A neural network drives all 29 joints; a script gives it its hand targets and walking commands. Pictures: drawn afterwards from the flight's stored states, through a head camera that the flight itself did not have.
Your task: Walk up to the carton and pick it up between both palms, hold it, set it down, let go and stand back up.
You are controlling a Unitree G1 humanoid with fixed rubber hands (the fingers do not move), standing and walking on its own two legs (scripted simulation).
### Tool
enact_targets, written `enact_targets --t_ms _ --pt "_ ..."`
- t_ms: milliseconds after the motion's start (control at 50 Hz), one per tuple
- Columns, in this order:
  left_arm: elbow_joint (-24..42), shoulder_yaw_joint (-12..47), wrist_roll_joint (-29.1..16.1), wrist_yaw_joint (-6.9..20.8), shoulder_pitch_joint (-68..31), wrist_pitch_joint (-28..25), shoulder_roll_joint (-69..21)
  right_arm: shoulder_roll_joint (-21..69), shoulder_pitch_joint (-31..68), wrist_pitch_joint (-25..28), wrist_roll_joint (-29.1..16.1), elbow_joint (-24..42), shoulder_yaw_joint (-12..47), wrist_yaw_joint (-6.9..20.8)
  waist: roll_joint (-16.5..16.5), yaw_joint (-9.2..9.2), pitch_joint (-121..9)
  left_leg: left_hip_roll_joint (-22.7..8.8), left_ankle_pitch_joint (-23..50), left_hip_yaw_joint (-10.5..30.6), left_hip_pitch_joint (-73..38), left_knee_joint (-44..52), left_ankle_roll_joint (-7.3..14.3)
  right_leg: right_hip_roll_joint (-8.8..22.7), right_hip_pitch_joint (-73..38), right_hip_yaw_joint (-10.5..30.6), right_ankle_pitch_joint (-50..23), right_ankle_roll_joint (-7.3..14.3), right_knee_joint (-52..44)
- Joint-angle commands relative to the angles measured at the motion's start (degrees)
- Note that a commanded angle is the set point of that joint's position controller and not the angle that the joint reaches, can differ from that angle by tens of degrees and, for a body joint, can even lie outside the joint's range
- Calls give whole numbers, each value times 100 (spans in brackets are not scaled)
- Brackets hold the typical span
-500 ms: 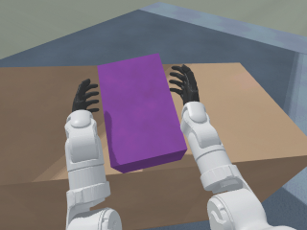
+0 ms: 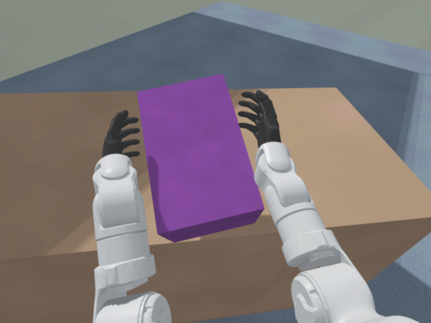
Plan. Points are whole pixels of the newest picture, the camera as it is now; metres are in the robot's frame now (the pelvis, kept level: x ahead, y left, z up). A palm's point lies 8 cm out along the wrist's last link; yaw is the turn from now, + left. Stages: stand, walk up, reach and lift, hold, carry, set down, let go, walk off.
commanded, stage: hold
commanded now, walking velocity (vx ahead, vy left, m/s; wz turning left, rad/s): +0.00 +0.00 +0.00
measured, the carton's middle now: (198, 160) +0.40 +0.01 +0.10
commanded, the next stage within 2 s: none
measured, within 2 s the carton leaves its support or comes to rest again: neither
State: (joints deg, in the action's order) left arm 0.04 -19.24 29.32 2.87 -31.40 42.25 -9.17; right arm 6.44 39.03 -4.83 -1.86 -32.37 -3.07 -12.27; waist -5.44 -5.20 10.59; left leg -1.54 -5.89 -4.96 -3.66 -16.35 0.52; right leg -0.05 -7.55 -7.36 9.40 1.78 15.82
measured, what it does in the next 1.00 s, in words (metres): stands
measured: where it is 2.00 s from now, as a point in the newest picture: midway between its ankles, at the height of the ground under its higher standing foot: outside the picture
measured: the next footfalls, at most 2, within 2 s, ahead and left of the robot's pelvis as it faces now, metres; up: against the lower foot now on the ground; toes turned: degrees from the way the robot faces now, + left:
none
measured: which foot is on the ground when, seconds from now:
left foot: down 0.00-1.00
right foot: down 0.00-1.00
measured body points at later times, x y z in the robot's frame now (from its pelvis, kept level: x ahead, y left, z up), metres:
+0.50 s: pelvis +0.00 +0.00 +0.00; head -0.03 +0.03 +0.45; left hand +0.36 +0.15 +0.16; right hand +0.38 -0.11 +0.19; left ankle +0.06 +0.11 -0.75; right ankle +0.02 -0.09 -0.75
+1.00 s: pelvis +0.01 +0.00 +0.00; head -0.03 +0.02 +0.45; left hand +0.36 +0.15 +0.17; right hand +0.37 -0.12 +0.19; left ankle +0.06 +0.11 -0.75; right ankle +0.02 -0.09 -0.75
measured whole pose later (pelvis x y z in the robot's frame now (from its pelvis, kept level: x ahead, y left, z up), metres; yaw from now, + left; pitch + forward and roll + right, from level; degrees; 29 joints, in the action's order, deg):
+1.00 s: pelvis +0.01 +0.00 +0.00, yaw +1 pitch -14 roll +0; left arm 1.4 -18.5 28.1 3.7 -29.8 42.3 -8.8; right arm 6.7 37.0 -6.2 -2.2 -28.9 -2.5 -12.4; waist -5.1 -5.6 9.8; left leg -1.5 -6.4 -4.2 -4.3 -16.5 0.2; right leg 0.0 -8.4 -8.2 10.2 2.0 16.1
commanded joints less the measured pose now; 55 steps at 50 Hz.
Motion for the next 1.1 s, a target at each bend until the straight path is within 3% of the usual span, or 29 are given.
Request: enact_targets --t_ms 0,440,460,480,500,520,540,600,660,700,800,820,840,880,920,980,1000,1020,1040,1080 --pt "585 2251 -794 824 -3496 -419 -1817 1913 2802 111 -114 828 1564 712 567 -74 -2045 119 556 -61 -942 103 54 -56 358 -112 -659 -296 -299" --pt "581 2225 -798 836 -3518 -431 -1797 1945 2806 108 -99 827 1574 701 546 -65 -2057 134 514 -66 -901 109 72 -37 314 -98 -711 -312 -294" --pt "1094 2354 -965 793 -3511 -504 -1711 1932 2808 190 -210 1343 1752 713 573 -8 -2676 172 1005 -26 -1124 -47 5 -55 160 -128 -930 -334 -190" --pt "976 2382 -966 770 -3538 -490 -1660 1849 2814 175 -220 1293 1709 703 591 -91 -2658 182 1027 10 -1197 -105 -18 -48 240 -128 -917 -325 -221" --pt "868 2341 -936 775 -3508 -483 -1621 1784 2662 119 -180 1131 1602 705 632 -182 -2459 189 872 13 -1190 -70 -29 -26 342 -115 -766 -330 -267" --pt "771 2303 -920 783 -3355 -445 -1637 1805 2689 104 -167 1200 1612 718 643 -101 -2319 178 806 6 -1108 -34 4 -34 391 -137 -622 -317 -277" --pt "651 2211 -892 811 -3368 -406 -1571 1784 2625 30 -115 1041 1520 715 516 -157 -2049 180 500 0 -983 55 61 -6 432 -113 -399 -335 -344" --pt "429 1987 -720 841 -3342 -297 -1594 1761 2635 -105 -41 761 1396 748 520 -13 -1421 110 -30 -53 -610 332 123 -38 533 -139 152 -287 -398" --pt "629 2137 -827 849 -3327 -313 -1647 1799 2633 -43 -135 1003 1451 746 573 -87 -1796 109 560 -41 -826 151 43 -74 407 -134 -319 -274 -362" --pt "676 2169 -857 868 -3427 -365 -1630 1788 2543 -60 -106 853 1391 755 603 -193 -1884 136 536 -10 -908 138 15 -39 448 -110 -390 -302 -348" --pt "1002 2385 -951 822 -3342 -415 -1675 1863 2659 36 -232 1324 1715 690 588 -153 -2369 162 1108 28 -1195 -80 -38 -56 249 -151 -999 -345 -237" --pt "955 2328 -922 832 -3355 -413 -1614 1868 2547 1 -213 1136 1693 669 581 -188 -2223 170 1055 29 -1207 -65 -30 -54 291 -152 -958 -357 -257" --pt "769 2212 -869 860 -3189 -384 -1606 1874 2593 -9 -211 1228 1732 662 522 -84 -2028 198 908 -2 -1048 -26 25 -19 284 -126 -876 -367 -315" --pt "716 2211 -891 890 -3313 -409 -1577 1816 2530 -48 -135 1100 1589 676 537 -141 -1856 163 537 -13 -870 103 44 -4 350 -135 -570 -334 -336" --pt "855 2320 -939 857 -3325 -415 -1641 1822 2568 -8 -184 1211 1618 693 625 -107 -2080 150 664 7 -897 66 -1 -38 299 -157 -558 -313 -270" --pt "698 2072 -799 856 -3277 -387 -1557 1865 2575 -45 -162 1064 1637 689 488 22 -1862 178 548 -38 -810 122 89 -16 321 -107 -493 -326 -335" --pt "669 2084 -839 878 -3321 -396 -1555 1897 2690 -32 -127 1158 1628 703 391 11 -1862 181 392 -55 -742 151 122 7 342 -99 -397 -331 -353" --pt "744 2131 -854 882 -3297 -395 -1586 1896 2532 -47 -118 1066 1539 700 437 -92 -1859 171 491 -31 -767 150 95 -6 267 -89 -567 -324 -338" --pt "778 2163 -862 881 -3186 -382 -1618 1870 2589 -1 -176 1265 1658 692 490 -29 -2056 183 740 -31 -849 63 71 -24 143 -83 -782 -324 -291" --pt "975 2367 -987 849 -3350 -433 -1645 1867 2539 -1 -178 1241 1691 676 531 -149 -2203 185 853 12 -986 7 -1 -34 243 -99 -865 -336 -257"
